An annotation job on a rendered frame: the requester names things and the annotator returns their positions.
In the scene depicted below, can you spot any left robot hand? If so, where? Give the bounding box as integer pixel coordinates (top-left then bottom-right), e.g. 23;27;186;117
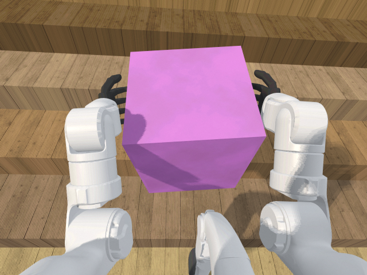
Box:
98;74;127;124

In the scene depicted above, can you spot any right robot hand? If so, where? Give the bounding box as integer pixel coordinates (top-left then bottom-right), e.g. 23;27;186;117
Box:
252;70;280;115

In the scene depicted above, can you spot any carton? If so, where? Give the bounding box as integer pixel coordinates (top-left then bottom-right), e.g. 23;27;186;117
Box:
122;46;266;193

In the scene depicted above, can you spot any robot left upper arm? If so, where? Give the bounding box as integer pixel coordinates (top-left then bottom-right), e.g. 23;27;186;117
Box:
19;208;133;275

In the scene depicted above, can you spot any robot right upper arm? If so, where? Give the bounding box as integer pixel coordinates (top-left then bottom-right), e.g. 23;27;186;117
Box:
259;201;367;275

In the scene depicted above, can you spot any robot right thigh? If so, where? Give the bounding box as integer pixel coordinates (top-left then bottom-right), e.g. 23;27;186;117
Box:
197;212;255;275

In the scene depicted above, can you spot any left robot forearm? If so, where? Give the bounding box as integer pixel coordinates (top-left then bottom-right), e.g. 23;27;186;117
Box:
64;98;122;250

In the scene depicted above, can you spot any right robot shin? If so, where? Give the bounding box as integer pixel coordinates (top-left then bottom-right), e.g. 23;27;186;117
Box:
195;210;214;275

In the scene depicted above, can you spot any right robot forearm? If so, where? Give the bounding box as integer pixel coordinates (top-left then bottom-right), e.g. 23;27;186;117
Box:
261;93;332;239

